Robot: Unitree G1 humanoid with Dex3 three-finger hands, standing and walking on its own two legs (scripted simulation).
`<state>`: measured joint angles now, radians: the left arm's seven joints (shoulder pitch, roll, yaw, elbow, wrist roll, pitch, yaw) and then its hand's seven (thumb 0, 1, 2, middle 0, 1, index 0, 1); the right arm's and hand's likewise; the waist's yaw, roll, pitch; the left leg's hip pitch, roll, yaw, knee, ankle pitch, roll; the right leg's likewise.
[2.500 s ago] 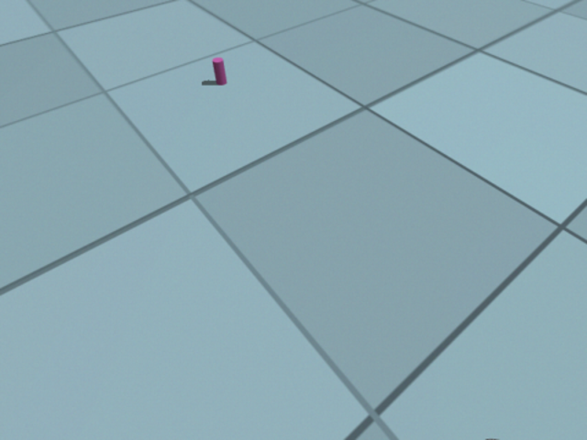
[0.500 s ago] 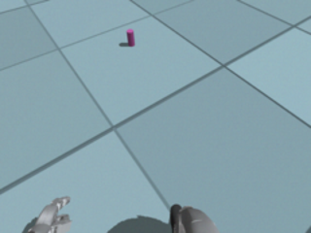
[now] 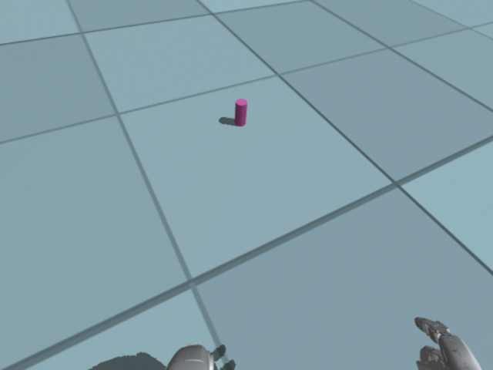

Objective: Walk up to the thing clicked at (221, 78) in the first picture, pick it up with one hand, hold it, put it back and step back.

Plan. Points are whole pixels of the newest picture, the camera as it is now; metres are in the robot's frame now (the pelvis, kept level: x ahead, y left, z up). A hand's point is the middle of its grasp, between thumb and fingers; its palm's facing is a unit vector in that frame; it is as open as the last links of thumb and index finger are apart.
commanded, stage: walk up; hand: left
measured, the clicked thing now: (240, 112) +1.57 +0.05 -0.66
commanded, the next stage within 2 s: none
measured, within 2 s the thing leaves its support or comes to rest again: neither
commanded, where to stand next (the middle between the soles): +1.28 -0.15 m, yaw +0 degrees
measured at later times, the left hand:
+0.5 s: hand (173, 207) +0.44 +0.19 -0.10, palm faces -0.08 -0.93 -0.37, open 7.4 cm
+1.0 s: hand (175, 182) +0.55 +0.21 -0.14, palm faces -0.04 -0.94 -0.34, open 7.4 cm
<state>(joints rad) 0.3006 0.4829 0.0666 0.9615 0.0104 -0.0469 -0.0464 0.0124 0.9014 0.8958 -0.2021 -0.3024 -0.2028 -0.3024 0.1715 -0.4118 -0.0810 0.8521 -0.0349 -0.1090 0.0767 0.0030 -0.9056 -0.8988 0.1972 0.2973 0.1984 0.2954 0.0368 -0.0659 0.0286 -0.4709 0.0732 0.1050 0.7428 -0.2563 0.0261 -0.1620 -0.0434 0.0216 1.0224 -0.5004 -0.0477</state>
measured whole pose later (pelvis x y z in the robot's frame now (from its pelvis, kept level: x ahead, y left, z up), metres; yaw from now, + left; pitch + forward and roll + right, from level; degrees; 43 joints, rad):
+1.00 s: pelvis +0.54 -0.06 +0.01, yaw -2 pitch -2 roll -1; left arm 0.35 0.41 0.04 0.91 0.01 -0.03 -0.03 0.01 0.90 0.90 -0.20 -0.30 -0.20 -0.30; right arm 0.19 -0.37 -0.06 0.84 -0.03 -0.09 0.05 0.01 -0.90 -0.90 0.20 0.30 0.20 0.30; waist 0.03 -0.04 0.09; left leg -0.38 0.04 0.08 0.63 -0.21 0.04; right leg -0.22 0.02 -0.02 1.03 -0.49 -0.05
